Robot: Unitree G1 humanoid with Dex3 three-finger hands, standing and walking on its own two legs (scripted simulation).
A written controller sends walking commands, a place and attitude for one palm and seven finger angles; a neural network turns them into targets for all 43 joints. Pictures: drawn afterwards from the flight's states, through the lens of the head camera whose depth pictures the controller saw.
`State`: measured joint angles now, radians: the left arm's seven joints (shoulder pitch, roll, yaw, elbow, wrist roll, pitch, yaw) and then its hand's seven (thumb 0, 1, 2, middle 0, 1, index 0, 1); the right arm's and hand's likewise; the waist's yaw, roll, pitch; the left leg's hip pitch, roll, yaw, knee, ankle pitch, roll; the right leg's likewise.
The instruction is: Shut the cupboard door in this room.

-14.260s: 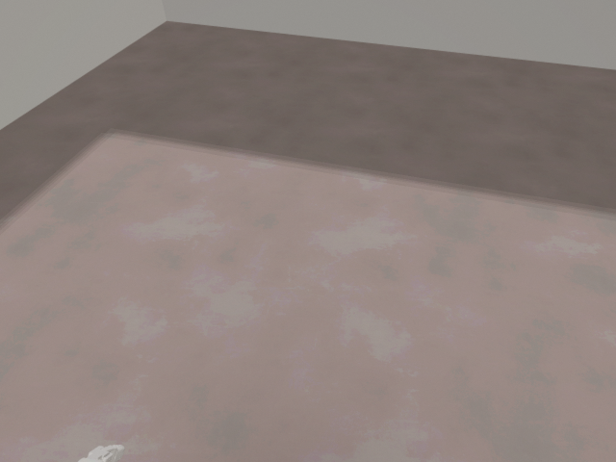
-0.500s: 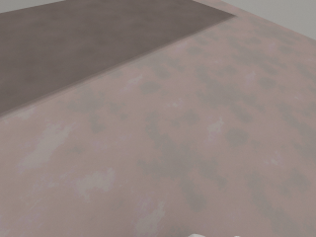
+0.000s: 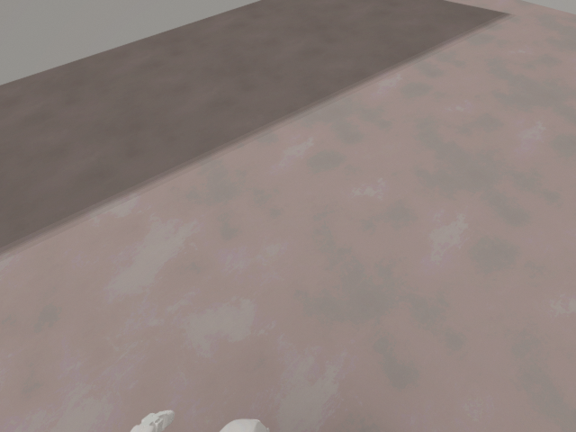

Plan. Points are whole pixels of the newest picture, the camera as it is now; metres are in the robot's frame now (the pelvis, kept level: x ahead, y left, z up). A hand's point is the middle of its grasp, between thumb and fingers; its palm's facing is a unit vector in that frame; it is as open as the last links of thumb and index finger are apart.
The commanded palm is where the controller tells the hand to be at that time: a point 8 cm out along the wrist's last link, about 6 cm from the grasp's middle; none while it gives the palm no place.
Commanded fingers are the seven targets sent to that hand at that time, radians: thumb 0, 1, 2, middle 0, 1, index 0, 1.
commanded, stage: turn or walk to find it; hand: left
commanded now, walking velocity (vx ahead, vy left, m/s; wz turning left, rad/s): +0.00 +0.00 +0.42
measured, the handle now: out of the picture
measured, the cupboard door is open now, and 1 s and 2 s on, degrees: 78 78 78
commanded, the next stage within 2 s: none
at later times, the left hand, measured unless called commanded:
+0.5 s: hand out of the picture -0.05 +0.27 -0.18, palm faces +0.28 -0.93 -0.25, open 7.4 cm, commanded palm none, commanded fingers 0.00 0.90 0.90 -0.20 -0.30 -0.20 -0.30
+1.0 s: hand out of the picture +0.00 +0.21 -0.14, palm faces +0.40 -0.87 -0.29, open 7.4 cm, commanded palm none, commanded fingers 0.00 0.90 0.90 -0.20 -0.30 -0.20 -0.30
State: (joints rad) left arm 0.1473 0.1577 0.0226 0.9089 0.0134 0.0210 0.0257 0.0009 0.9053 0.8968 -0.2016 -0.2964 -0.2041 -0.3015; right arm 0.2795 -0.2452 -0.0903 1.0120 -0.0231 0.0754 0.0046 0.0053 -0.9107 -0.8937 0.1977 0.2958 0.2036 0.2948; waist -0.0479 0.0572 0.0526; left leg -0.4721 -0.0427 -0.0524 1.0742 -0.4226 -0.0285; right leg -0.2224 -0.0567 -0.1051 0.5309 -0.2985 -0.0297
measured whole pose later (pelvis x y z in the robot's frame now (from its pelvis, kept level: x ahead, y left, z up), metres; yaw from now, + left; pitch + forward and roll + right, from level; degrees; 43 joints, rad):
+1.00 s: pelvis -0.02 +0.00 +0.00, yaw +25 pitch -1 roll +2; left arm 0.17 0.16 0.02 0.92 0.02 0.02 0.02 0.00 0.91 0.90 -0.20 -0.30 -0.20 -0.30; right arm 0.25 -0.25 -0.09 1.01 -0.02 0.07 0.01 0.01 -0.91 -0.89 0.20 0.30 0.20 0.29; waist -0.04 0.06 0.07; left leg -0.47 -0.03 -0.04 1.12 -0.43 -0.03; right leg -0.23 -0.07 -0.12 0.54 -0.29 -0.03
